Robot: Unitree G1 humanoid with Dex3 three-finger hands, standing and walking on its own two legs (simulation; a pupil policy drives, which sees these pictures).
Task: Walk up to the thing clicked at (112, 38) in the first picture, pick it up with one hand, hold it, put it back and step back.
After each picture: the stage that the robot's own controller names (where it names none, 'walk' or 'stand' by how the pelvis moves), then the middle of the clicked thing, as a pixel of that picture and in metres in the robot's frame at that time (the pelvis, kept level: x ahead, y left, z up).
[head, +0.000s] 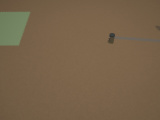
stand; (111, 38) +1.47 -0.37 -0.72
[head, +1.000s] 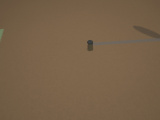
walk; (90, 45) +1.38 +0.02 -0.70
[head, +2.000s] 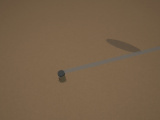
walk; (61, 76) +0.88 +0.24 -0.71
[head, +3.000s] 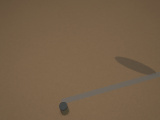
walk; (64, 108) +0.53 +0.20 -0.71
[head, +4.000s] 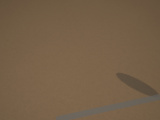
stand; out of the picture +0.39 +0.16 -0.70
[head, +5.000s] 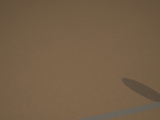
stand; out of the picture +0.37 +0.14 -0.72
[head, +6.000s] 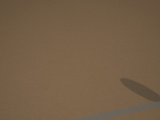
stand; out of the picture +0.38 +0.14 -0.72
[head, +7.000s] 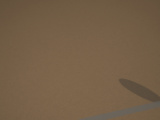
stand; out of the picture +0.36 +0.16 -0.72
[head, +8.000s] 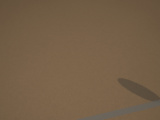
stand; out of the picture +0.36 +0.16 -0.73
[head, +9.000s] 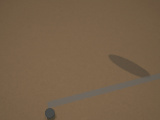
go down; (50, 114) +0.39 +0.17 -0.68
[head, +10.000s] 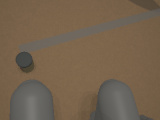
go down; (25, 62) +0.43 +0.22 -0.30
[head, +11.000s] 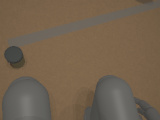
close in; (15, 58) +0.43 +0.24 -0.28
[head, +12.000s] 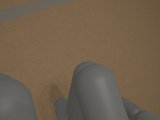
close in; out of the picture +0.41 +0.27 -0.22
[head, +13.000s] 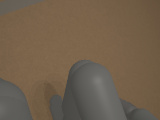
close; out of the picture +0.41 +0.28 -0.22
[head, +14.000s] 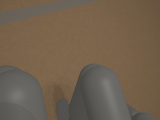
lift; out of the picture +0.35 +0.26 -0.20
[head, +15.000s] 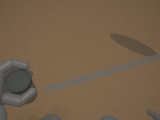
lift; (23, 87) +0.32 +0.19 +0.00
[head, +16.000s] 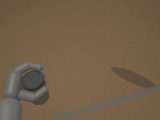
hold; (36, 88) +0.33 +0.16 +0.02
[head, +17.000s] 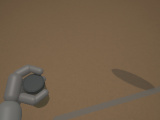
hold; (37, 91) +0.32 +0.17 +0.01
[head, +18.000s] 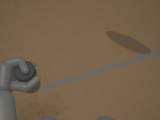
crouch; (28, 78) +0.37 +0.18 -0.06
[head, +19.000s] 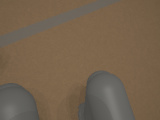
lower; out of the picture +0.46 +0.28 -0.13
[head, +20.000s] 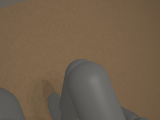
lower; out of the picture +0.42 +0.30 -0.22
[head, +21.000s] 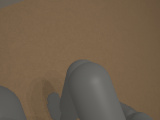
lower; out of the picture +0.42 +0.30 -0.22
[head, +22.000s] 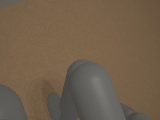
lower; out of the picture +0.42 +0.30 -0.23
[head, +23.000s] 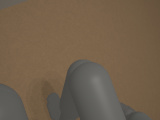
lower; out of the picture +0.42 +0.30 -0.23
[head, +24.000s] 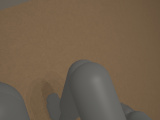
open; out of the picture +0.41 +0.28 -0.23
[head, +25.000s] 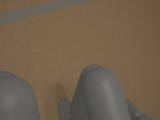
stand; out of the picture +0.41 +0.26 -0.24
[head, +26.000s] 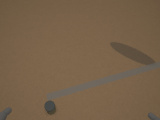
stand; (50, 107) +0.39 +0.18 -0.58
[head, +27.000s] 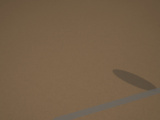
stand; out of the picture +0.39 +0.18 -0.66
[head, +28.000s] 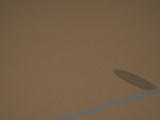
stand; out of the picture +0.39 +0.17 -0.67
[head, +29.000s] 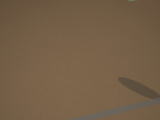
stand; out of the picture +0.41 +0.15 -0.72
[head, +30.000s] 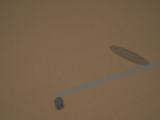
walk; (59, 103) +0.46 +0.13 -0.70
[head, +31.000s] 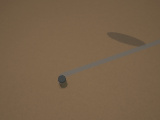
walk; (62, 81) +0.69 +0.23 -0.70
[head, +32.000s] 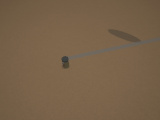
stand; (65, 62) +1.00 +0.19 -0.70
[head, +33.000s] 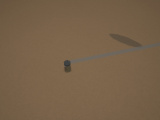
stand; (67, 66) +0.99 +0.16 -0.72
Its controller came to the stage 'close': yes
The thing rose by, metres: 0.71
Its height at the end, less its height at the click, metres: +0.00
